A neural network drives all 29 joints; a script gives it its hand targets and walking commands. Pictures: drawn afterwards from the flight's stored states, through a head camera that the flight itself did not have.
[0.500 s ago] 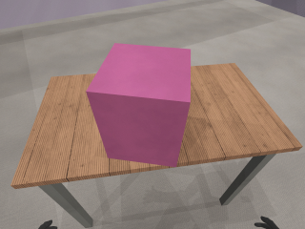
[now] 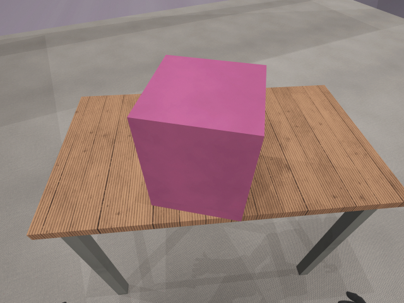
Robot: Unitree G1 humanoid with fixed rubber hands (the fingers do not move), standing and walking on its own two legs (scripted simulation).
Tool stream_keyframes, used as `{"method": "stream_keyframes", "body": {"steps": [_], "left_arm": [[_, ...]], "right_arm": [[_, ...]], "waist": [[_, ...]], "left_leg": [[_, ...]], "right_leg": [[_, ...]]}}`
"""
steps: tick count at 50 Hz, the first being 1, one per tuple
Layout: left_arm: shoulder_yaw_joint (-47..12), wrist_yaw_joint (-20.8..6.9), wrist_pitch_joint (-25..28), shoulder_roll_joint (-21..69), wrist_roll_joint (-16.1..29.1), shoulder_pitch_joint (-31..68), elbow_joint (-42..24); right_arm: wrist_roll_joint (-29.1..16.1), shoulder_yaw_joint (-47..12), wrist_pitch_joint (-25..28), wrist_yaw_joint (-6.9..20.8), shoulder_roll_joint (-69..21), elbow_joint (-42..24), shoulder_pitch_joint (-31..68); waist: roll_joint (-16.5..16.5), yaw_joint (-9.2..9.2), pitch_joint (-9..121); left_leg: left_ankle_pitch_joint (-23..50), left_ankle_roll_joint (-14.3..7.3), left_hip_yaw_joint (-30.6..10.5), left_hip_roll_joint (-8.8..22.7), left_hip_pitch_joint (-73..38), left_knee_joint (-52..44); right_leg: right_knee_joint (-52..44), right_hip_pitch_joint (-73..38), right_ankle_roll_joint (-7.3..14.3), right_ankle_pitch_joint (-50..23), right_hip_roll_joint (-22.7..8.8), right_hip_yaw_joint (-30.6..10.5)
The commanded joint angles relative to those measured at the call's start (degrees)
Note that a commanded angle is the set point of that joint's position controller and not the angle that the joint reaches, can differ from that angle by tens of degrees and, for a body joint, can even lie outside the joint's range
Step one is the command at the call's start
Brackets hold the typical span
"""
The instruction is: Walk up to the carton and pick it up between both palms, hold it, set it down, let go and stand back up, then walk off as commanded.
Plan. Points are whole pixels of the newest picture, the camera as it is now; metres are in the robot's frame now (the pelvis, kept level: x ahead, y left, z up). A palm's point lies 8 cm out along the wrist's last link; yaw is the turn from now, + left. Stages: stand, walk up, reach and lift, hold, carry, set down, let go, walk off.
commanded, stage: reach and lift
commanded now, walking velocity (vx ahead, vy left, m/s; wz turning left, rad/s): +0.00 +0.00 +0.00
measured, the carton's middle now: (204, 140) +0.44 +0.00 +0.07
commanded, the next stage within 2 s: none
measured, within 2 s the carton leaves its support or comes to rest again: neither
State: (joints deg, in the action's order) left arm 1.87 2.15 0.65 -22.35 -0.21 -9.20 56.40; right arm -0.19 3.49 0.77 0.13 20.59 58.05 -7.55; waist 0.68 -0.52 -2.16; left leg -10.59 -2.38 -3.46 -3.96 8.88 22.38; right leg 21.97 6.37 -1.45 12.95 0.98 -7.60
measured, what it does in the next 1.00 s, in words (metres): stands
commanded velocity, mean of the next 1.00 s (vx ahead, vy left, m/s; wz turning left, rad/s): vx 0.00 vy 0.00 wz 0.00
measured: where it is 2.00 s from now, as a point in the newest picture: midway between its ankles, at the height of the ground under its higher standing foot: outside the picture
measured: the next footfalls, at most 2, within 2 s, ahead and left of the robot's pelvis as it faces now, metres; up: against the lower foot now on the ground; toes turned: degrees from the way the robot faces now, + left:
none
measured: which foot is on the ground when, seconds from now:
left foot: down 0.00-1.00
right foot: down 0.00-1.00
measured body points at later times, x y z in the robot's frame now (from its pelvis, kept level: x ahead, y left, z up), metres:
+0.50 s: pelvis +0.00 -0.02 +0.00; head +0.00 +0.00 +0.45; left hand +0.20 +0.28 -0.07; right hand +0.14 -0.28 -0.07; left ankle +0.02 +0.09 -0.74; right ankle +0.00 -0.14 -0.74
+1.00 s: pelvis +0.02 +0.00 +0.00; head +0.01 +0.02 +0.45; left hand +0.20 +0.28 -0.02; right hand +0.17 -0.21 -0.02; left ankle +0.02 +0.09 -0.74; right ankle +0.00 -0.14 -0.74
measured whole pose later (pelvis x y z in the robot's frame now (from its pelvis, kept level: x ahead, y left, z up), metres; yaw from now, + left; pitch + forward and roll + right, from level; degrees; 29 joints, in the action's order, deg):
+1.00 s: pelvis +0.02 +0.00 +0.00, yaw -4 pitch -7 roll -1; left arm 4.9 -6.4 -12.2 -23.7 8.1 -16.6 9.7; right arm -4.4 1.0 -5.1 -8.8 4.1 5.8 -25.2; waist 1.1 3.6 -6.0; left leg -11.9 -1.8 2.0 -1.2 0.4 19.5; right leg 16.5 -1.9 -1.8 11.2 0.4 -7.0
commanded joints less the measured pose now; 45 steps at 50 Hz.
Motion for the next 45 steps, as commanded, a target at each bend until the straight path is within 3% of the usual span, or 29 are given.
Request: {"method": "stream_keyframes", "body": {"steps": [1, 2, 3, 5, 8, 9, 12, 13, 15, 18, 19, 23, 32, 36, 37, 38, 39, 40, 43, 45], "left_arm": [[0.9, 0.6, -13.3, -9.0, -0.1, 22.7, -19.2], [1.1, 0.7, -17.3, -9.2, 0.0, 22.3, -20.8], [0.9, 0.4, -19.6, -8.4, -0.4, 21.6, -22.6], [2.3, -0.4, -22.6, -8.8, -2.7, 18.3, -27.1], [5.0, -1.4, -25.2, -8.3, -5.2, 12.0, -29.8], [5.6, -1.7, -25.7, -8.3, -5.9, 10.7, -29.8], [7.9, -2.4, -25.3, -8.6, -7.2, 8.9, -32.3], [7.7, -2.3, -24.7, -8.5, -6.6, 9.3, -34.1], [8.2, -2.5, -24.7, -7.8, -6.2, 9.1, -32.0], [9.8, -2.8, -22.5, -9.0, -5.6, 10.6, -34.1], [8.7, -3.0, -22.2, -9.4, -4.7, 11.5, -35.0], [9.4, -4.3, -19.4, -10.8, -2.7, 10.6, -35.8], [6.7, -6.7, -16.0, -10.0, 3.4, 5.7, -42.2], [7.7, -6.8, -15.3, -10.6, 4.6, 3.4, -46.3], [8.0, -7.0, -14.8, -10.8, 5.1, 2.5, -46.7], [7.4, -7.1, -14.7, -10.6, 5.2, 1.3, -46.0], [7.0, -7.2, -14.1, -10.1, 5.2, 1.2, -47.5], [7.4, -7.6, -14.0, -10.4, 5.7, 0.1, -48.5], [6.5, -7.8, -12.6, -10.2, 7.6, -0.3, -52.4], [7.1, -7.9, -11.6, -10.8, 8.3, -2.5, -53.9]], "right_arm": [[6.3, 7.4, 8.1, 3.2, 5.8, -2.7, 15.4], [4.9, 6.6, 8.0, 4.2, 7.4, -3.5, 13.4], [4.3, 7.4, 8.2, 4.4, 8.2, -4.7, 11.2], [3.3, 9.1, 7.2, 3.9, 9.1, -3.7, 7.3], [0.0, 6.7, 7.9, 3.0, 9.4, -6.7, 5.6], [-0.6, 5.5, 8.1, 2.5, 9.5, -7.9, 4.4], [-1.0, 3.9, 7.4, 0.7, 7.5, -15.2, 3.0], [-1.7, 3.7, 7.1, 0.3, 6.6, -17.4, 2.2], [-1.4, 3.4, 5.7, -0.7, 3.8, -20.7, 3.8], [-1.4, 0.5, 3.9, -1.3, -1.2, -26.7, 2.0], [-0.8, 1.3, 3.1, -1.6, -1.1, -28.9, 1.3], [-1.0, 0.3, 1.4, -3.5, -4.7, -34.4, -3.1], [0.2, 2.3, -1.7, -6.7, -7.5, -45.2, -10.5], [-0.6, 1.8, -3.0, -7.0, -9.4, -49.3, -10.9], [-1.4, 1.3, -3.1, -7.1, -10.0, -50.3, -12.3], [-1.5, 0.7, -3.4, -7.3, -10.6, -51.2, -13.2], [-1.3, 1.4, -3.5, -7.5, -10.0, -51.3, -13.4], [-1.5, 1.1, -3.7, -7.8, -10.3, -52.8, -13.2], [-2.4, 1.2, -3.3, -8.2, -10.6, -57.1, -13.8], [-3.6, -0.6, -3.9, -8.6, -12.0, -58.8, -15.7]], "waist": [[-1.2, -0.91, -4.7], [-0.6, -1.06, -3.6], [-1.0, -2.37, 1.2], [-2.4, -1.88, 4.6], [-4.3, -0.66, 7.2], [-2.5, -0.54, 6.1], [-1.1, 0.98, 4.9], [-1.6, 0.70, 5.6], [-1.4, 2.40, 1.1], [-0.8, 3.79, 0.1], [0.0, 2.72, 0.2], [-0.7, 3.42, -1.4], [-3.1, 1.42, -1.7], [-7.0, 3.32, -0.8], [-5.6, 2.80, -1.7], [-5.2, 3.81, -2.0], [-5.5, 3.12, -1.9], [-4.0, 3.68, -3.5], [-4.5, 2.89, -2.4], [-5.5, 3.64, -2.1]], "left_leg": [[-14.6, 7.8, 7.2, 6.3, 5.9, 0.3], [-15.5, 6.7, 8.0, 5.9, 5.2, 2.6], [-12.4, 6.7, 7.6, 6.3, 5.0, 4.4], [-5.0, 7.9, 7.7, 7.1, -0.3, 7.0], [8.9, 7.8, 7.6, 6.0, -5.6, 9.0], [10.0, 7.6, 7.7, 5.4, -7.2, 8.9], [10.3, 6.3, 8.9, 3.6, -8.0, 6.4], [9.3, 5.9, 9.6, 3.1, -9.1, 5.3], [6.1, 5.6, 11.9, 2.5, -7.1, 2.5], [3.5, 4.3, 13.2, 2.4, -7.6, -1.3], [3.1, 4.4, 13.4, 2.5, -7.5, -1.8], [2.9, 3.9, 14.6, 2.4, -9.4, -3.7], [2.2, 4.4, 12.4, 3.7, -10.9, -6.2], [4.6, 4.9, 11.5, 4.8, -8.4, -7.2], [4.4, 4.9, 11.6, 5.1, -8.5, -7.4], [5.3, 4.8, 11.4, 5.1, -8.3, -7.3], [6.3, 5.3, 11.1, 5.2, -9.4, -7.3], [7.7, 5.2, 10.7, 5.3, -8.3, -7.6], [9.8, 5.8, 10.2, 5.5, -9.0, -6.9], [9.9, 5.8, 10.1, 5.5, -9.1, -6.6]], "right_leg": [[4.1, 8.4, 3.3, 11.1, 1.6, 12.9], [4.9, 8.9, 4.0, 11.2, 0.6, 12.8], [6.1, 9.0, 3.5, 7.2, 1.0, 12.4], [8.1, 7.9, 3.1, -0.5, 0.8, 13.2], [7.7, 6.0, 2.3, -10.5, 0.9, 13.4], [6.5, 4.7, 2.0, -12.3, 1.7, 13.5], [3.0, 1.2, 0.5, -15.2, 0.4, 12.0], [1.9, 0.2, 0.1, -14.9, 0.3, 11.6], [-0.8, 1.8, -0.6, -14.0, -0.5, 10.7], [-2.9, 0.7, -1.1, -12.2, -0.7, 9.4], [-3.3, 1.0, -1.5, -12.4, -0.6, 9.9], [-5.3, 0.2, -1.6, -9.5, -0.8, 8.7], [-7.9, -0.2, -0.7, -3.5, -0.3, 8.9], [-7.2, -3.1, 0.3, -2.5, 0.4, 8.9], [-7.6, -3.1, 0.2, -2.1, 0.7, 9.0], [-7.5, -3.4, 0.2, -2.8, 0.7, 8.9], [-7.8, -3.0, 0.4, -3.4, 0.5, 8.9], [-7.8, -2.9, 0.2, -3.8, 0.9, 8.9], [-8.1, -3.0, 0.5, -4.8, 0.3, 8.8], [-8.5, -3.2, 0.7, -4.3, -0.1, 7.7]]}}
